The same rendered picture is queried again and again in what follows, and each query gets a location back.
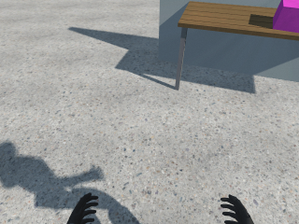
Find table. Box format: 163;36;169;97
175;1;299;91

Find robot left hand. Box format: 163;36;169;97
66;193;99;224

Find carton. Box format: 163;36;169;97
273;0;299;34

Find robot right hand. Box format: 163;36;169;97
221;194;254;224

